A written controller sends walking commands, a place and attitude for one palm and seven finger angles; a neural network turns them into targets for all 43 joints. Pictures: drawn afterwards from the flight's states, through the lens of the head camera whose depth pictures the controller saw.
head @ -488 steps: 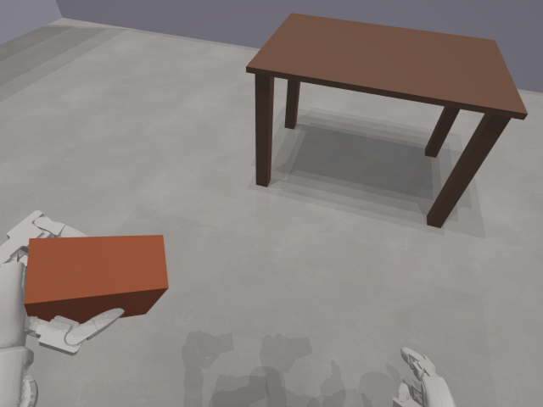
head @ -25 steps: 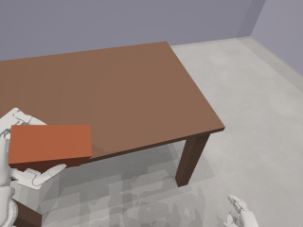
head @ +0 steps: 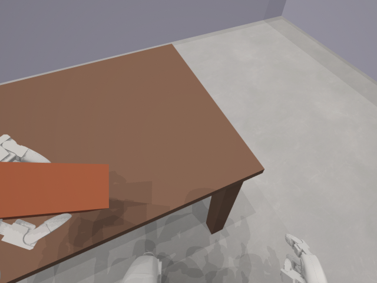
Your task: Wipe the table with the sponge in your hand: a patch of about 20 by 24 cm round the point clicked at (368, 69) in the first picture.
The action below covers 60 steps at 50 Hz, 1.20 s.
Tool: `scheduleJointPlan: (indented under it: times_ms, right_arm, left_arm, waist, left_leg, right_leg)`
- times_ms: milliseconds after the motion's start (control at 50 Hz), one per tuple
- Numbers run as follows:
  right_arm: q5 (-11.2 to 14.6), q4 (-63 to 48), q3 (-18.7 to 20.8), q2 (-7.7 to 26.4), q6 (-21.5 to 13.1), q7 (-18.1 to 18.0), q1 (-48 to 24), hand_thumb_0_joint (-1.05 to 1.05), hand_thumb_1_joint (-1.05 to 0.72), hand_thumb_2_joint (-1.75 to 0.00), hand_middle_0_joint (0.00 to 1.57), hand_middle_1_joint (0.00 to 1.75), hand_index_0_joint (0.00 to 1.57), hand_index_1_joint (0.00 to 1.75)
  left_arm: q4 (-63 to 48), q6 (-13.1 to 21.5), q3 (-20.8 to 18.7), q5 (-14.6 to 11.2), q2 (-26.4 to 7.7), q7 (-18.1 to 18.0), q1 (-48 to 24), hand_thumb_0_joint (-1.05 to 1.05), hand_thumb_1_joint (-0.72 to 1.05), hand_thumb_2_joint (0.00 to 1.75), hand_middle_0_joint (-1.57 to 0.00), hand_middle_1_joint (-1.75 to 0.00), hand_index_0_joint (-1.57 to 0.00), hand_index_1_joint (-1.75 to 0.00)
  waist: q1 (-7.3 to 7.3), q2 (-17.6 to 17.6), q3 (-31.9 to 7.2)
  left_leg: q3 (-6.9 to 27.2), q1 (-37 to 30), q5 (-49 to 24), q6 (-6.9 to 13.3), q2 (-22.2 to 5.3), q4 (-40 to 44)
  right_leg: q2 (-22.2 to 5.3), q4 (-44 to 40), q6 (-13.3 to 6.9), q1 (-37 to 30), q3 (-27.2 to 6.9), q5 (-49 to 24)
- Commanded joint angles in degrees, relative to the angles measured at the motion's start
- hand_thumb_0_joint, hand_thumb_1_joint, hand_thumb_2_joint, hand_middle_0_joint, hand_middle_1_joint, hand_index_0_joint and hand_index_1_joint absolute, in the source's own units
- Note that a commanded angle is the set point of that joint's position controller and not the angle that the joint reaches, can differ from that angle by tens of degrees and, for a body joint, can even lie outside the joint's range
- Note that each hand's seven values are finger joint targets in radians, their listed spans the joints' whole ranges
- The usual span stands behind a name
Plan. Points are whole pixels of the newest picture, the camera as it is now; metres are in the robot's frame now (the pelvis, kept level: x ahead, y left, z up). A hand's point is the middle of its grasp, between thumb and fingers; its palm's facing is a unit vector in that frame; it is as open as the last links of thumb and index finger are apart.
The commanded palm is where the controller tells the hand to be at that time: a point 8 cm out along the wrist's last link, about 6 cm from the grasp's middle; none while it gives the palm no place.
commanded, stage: come to a stop and stand still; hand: left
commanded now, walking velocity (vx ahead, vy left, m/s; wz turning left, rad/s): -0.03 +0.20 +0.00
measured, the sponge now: (68, 191) +0.23 +0.20 +0.15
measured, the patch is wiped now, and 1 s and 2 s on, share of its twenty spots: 0.00 0.00 0.00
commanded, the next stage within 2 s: look again from close up in 1.42 s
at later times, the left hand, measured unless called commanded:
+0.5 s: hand out of the picture +0.25 +0.29 +0.20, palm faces +0.39 -0.80 -0.46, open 10.4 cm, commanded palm +0.18 +0.31 +0.18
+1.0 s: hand (2, 158) +0.27 +0.31 +0.16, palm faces +0.33 -0.82 -0.47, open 10.4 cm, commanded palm +0.21 +0.34 +0.18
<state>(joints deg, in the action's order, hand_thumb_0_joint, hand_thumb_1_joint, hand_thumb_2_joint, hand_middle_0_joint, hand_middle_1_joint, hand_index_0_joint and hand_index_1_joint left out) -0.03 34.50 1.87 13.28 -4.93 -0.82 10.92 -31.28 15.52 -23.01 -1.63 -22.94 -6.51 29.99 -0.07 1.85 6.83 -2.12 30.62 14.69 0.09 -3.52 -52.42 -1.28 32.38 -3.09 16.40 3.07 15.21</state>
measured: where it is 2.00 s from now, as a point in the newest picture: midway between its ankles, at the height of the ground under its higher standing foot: outside the picture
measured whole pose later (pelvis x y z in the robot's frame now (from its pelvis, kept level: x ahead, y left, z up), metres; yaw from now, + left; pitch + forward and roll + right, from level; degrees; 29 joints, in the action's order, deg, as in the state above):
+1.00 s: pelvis +0.04 +0.06 +0.00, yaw -2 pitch -1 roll -2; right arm -0.2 33.1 -0.5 12.5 -7.5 -2.0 12.4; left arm -30.8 10.4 -23.9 -0.6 -25.5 -5.9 25.8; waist 0.9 2.9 5.8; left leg -2.8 17.3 11.9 0.7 -2.6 -29.6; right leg -1.3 24.9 2.1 9.9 1.4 14.4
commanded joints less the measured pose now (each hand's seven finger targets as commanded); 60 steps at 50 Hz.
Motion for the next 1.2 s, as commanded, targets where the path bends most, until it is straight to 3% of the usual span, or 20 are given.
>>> scheduleJointPlan:
  times_ms: [0,60,100,140,200,300,400,420,440,500,520,560,700,720,740,780,820,940,1080,1180]
  right_arm:
    - [0.39,-9.48,1.31,2.76,-4.98,-1.24,-3.93,0.0,-0.9,-0.9,0.2,0.3,0.2,0.3]
    - [1.1,-10.06,2.13,4.6,-4.87,-2.07,-3.56,0.0,-0.9,-0.9,0.2,0.3,0.2,0.3]
    - [1.89,-10.61,2.21,5.73,-4.43,-2.38,-3.59,0.0,-0.9,-0.9,0.2,0.3,0.2,0.3]
    - [0.74,-10.24,0.3,3.32,-4.51,-2.6,-4.88,0.0,-0.9,-0.9,0.2,0.3,0.2,0.3]
    - [0.63,-9.79,-0.21,3.98,-4.95,-2.27,-3.86,0.0,-0.9,-0.9,0.2,0.3,0.2,0.3]
    - [0.28,-9.99,-0.62,3.86,-5.21,-2.56,-3.93,0.0,-0.9,-0.9,0.2,0.3,0.2,0.3]
    - [0.27,-9.27,-1.15,3.26,-5.03,-3.39,-3.72,0.0,-0.9,-0.9,0.2,0.3,0.2,0.3]
    - [5.43,-16.14,-8.64,8.12,-2.16,-8.11,3.68,0.0,-0.9,-0.9,0.2,0.3,0.2,0.3]
    - [3.29,-11.92,-0.63,1.0,-5.45,-6.46,-0.71,0.0,-0.9,-0.9,0.2,0.3,0.2,0.3]
    - [0.6,-10.3,-1.33,6.46,-8.04,-1.98,-1.89,0.0,-0.9,-0.9,0.2,0.3,0.2,0.3]
    - [0.85,-8.96,-1.31,6.6,-8.55,-1.04,-2.32,0.0,-0.9,-0.9,0.2,0.3,0.2,0.3]
    - [0.81,-10.19,-1.1,7.01,-8.53,-0.11,-0.45,0.0,-0.9,-0.9,0.2,0.3,0.2,0.3]
    - [-0.3,-10.59,0.4,8.05,-6.13,-1.19,-2.83,0.0,-0.9,-0.9,0.2,0.3,0.2,0.3]
    - [-0.09,-10.23,0.53,8.4,-5.57,-1.47,-3.15,0.0,-0.9,-0.9,0.2,0.3,0.2,0.3]
    - [-0.4,-10.58,0.61,7.85,-5.15,-1.64,-2.7,0.0,-0.9,-0.9,0.2,0.3,0.2,0.3]
    - [-0.27,-10.8,0.76,8.05,-4.99,-1.72,-2.15,0.0,-0.9,-0.9,0.2,0.3,0.2,0.3]
    - [0.15,-10.22,0.81,7.96,-5.15,-1.79,-2.32,0.0,-0.9,-0.9,0.2,0.3,0.2,0.3]
    - [0.05,-9.81,0.52,7.18,-5.92,-1.38,-1.25,0.0,-0.9,-0.9,0.2,0.3,0.2,0.3]
    - [0.5,-10.62,-0.29,6.13,-5.76,-1.6,-2.17,0.0,-0.9,-0.9,0.2,0.3,0.2,0.3]
    - [0.42,-11.43,-0.87,5.43,-6.02,-1.87,-2.96,0.0,-0.9,-0.9,0.2,0.3,0.2,0.3]
  left_arm:
    - [-9.49,1.69,-9.16,-1.16,-10.84,-2.17,-3.68,0.0,0.1,1.3,-1.2,-1.6,-1.2,-1.6]
    - [-8.94,1.0,-7.03,-1.14,-9.21,-1.48,-6.29,0.0,0.1,1.3,-1.2,-1.6,-1.2,-1.6]
    - [-7.15,0.33,-5.8,-0.82,-8.3,-0.95,-8.27,0.0,0.1,1.3,-1.2,-1.6,-1.2,-1.6]
    - [-8.49,-0.43,-5.49,-0.27,-8.49,-0.8,-9.49,0.0,0.1,1.3,-1.2,-1.6,-1.2,-1.6]
    - [-11.59,-0.71,-3.7,0.31,-7.15,-0.63,-11.09,0.0,0.1,1.3,-1.2,-1.6,-1.2,-1.6]
    - [-13.47,-1.71,-4.72,-0.77,-7.75,-0.88,-10.32,0.0,0.1,1.3,-1.2,-1.6,-1.2,-1.6]
    - [-9.81,-3.12,-4.28,-1.52,-7.2,-1.0,-10.18,0.0,0.1,1.3,-1.2,-1.6,-1.2,-1.6]
    - [-24.58,5.08,-18.98,-1.84,-51.63,-1.35,-58.33,0.0,0.1,1.3,-1.2,-1.6,-1.2,-1.6]
    - [-1.43,0.92,-15.73,-1.72,-18.36,-0.19,-40.0,0.0,0.1,1.3,-1.2,-1.6,-1.2,-1.6]
    - [2.72,0.26,-8.11,-2.13,-15.13,1.74,-21.96,0.0,0.1,1.3,-1.2,-1.6,-1.2,-1.6]
    - [4.35,-0.11,-5.94,-2.45,-12.42,2.02,-18.13,0.0,0.1,1.3,-1.2,-1.6,-1.2,-1.6]
    - [-3.68,0.05,-1.65,-1.94,-7.59,2.57,-11.89,0.0,0.1,1.3,-1.2,-1.6,-1.2,-1.6]
    - [-9.5,0.11,-8.37,0.27,-12.07,0.48,-7.41,0.0,0.1,1.3,-1.2,-1.6,-1.2,-1.6]
    - [-11.03,0.35,-11.75,0.22,-16.72,-0.25,-8.2,0.0,0.1,1.3,-1.2,-1.6,-1.2,-1.6]
    - [-12.52,0.4,-8.62,0.27,-12.5,-0.36,-7.97,0.0,0.1,1.3,-1.2,-1.6,-1.2,-1.6]
    - [-14.32,0.01,-9.14,0.05,-13.55,-1.1,-7.18,0.0,0.1,1.3,-1.2,-1.6,-1.2,-1.6]
    - [-14.31,-0.73,-10.55,0.12,-15.54,-1.67,-6.01,0.0,0.1,1.3,-1.2,-1.6,-1.2,-1.6]
    - [-12.65,-0.97,-4.55,0.08,-8.04,-0.16,-6.86,0.0,0.1,1.3,-1.2,-1.6,-1.2,-1.6]
    - [-7.22,-1.25,-4.32,-0.38,-7.88,1.09,-9.56,0.0,0.1,1.3,-1.2,-1.6,-1.2,-1.6]
    - [-9.48,-1.16,-4.14,-0.68,-8.28,1.15,-10.9,0.0,0.1,1.3,-1.2,-1.6,-1.2,-1.6]
  waist:
    - [1.44,6.31,-14.9]
    - [0.35,1.47,-15.7]
    - [1.2,-1.8,-14.71]
    - [1.12,-11.57,-13.16]
    - [0.6,-8.58,-11.42]
    - [0.27,-12.81,-12.51]
    - [-0.13,-8.28,-12.39]
    - [-0.84,-18.51,-11.11]
    - [0.49,-5.41,-8.24]
    - [1.69,4.69,-10.53]
    - [1.87,0.74,-14.12]
    - [1.82,1.77,-12.56]
    - [1.11,-2.05,-10.58]
    - [1.12,-5.24,-12.76]
    - [0.97,-7.88,-12.73]
    - [1.46,-10.45,-14.2]
    - [1.58,-10.34,-16.67]
    - [0.73,-7.68,-15.88]
    - [0.24,-3.2,-11.29]
    - [0.34,-5.62,-11.76]
  left_leg:
    - [-5.97,-17.11,-5.68,0.15,3.43,19.32]
    - [0.3,-25.54,-18.51,2.79,-2.29,26.01]
    - [6.29,-27.06,-29.75,4.53,-8.47,27.21]
    - [9.72,-20.95,-31.09,6.9,-11.95,32.37]
    - [6.56,-15.9,-17.43,3.89,-10.52,31.79]
    - [5.76,-13.72,0.7,1.31,-8.38,34.66]
    - [3.61,-16.02,3.52,0.12,-4.77,32.4]
    - [2.49,-13.27,5.08,3.25,-0.61,33.71]
    - [1.3,-15.84,1.69,0.91,-3.18,27.97]
    - [1.4,-21.53,-0.29,0.79,0.39,21.54]
    - [1.38,-24.59,-0.58,0.93,0.65,22.66]
    - [2.08,-22.64,-3.5,1.21,0.16,24.04]
    - [2.16,-18.79,-4.44,1.12,-1.1,27.09]
    - [2.51,-20.92,-5.31,1.17,-1.23,27.93]
    - [2.38,-19.8,-6.65,1.13,-1.74,28.41]
    - [2.29,-19.88,-10.44,1.22,-1.97,27.64]
    - [2.33,-23.02,-13.91,1.12,-2.19,27.09]
    - [3.75,-25.43,-19.52,1.8,-3.67,26.96]
    - [4.58,-20.81,-5.8,1.5,-3.6,29.69]
    - [4.75,-20.53,-1.92,1.4,-3.32,31.03]
  right_leg:
    - [-13.72,-5.9,-2.61,-5.06,-9.39,-24.74]
    - [-8.6,4.45,1.51,-2.87,-6.99,-24.37]
    - [-3.45,6.73,2.73,1.6,-6.0,-5.02]
    - [-2.37,7.83,3.94,-1.37,-1.51,7.12]
    - [-2.03,-1.23,3.14,-6.73,-1.86,1.22]
    - [-0.55,-5.69,2.69,-8.68,-2.73,-2.64]
    - [-0.88,-11.73,2.38,-6.8,-5.07,-5.82]
    - [2.99,-12.18,5.42,-14.38,-2.88,-0.8]
    - [-1.69,-13.29,2.61,2.35,-2.84,7.35]
    - [-5.29,-17.38,-0.7,4.98,-10.51,-1.0]
    - [-4.92,-15.45,-0.92,4.46,-10.32,0.35]
    - [-4.46,-14.49,0.0,1.08,-7.68,-5.1]
    - [-3.07,-12.94,1.17,-3.99,-4.69,-8.12]
    - [-2.46,-11.46,1.18,-4.17,-4.82,-7.5]
    - [-2.59,-10.71,1.2,-6.04,-3.38,-9.32]
    - [-2.78,-9.95,1.15,-8.39,-3.19,-13.64]
    - [-2.46,-8.82,1.34,-8.25,-3.07,-15.18]
    - [-1.99,-8.27,2.17,-5.59,-0.95,-15.95]
    - [-2.43,-12.26,2.31,-3.85,-2.24,-9.04]
    - [-2.42,-12.98,2.1,-4.07,-2.68,-6.99]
